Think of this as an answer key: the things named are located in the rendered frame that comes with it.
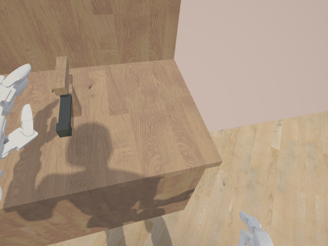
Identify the left robot hand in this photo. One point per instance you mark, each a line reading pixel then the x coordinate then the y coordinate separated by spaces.
pixel 10 87

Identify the tap lever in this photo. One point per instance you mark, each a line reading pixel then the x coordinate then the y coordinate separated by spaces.
pixel 63 127

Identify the right robot hand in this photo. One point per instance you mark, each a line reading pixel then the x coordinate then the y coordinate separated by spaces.
pixel 259 237

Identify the counter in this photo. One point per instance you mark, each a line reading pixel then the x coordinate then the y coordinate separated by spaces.
pixel 139 145

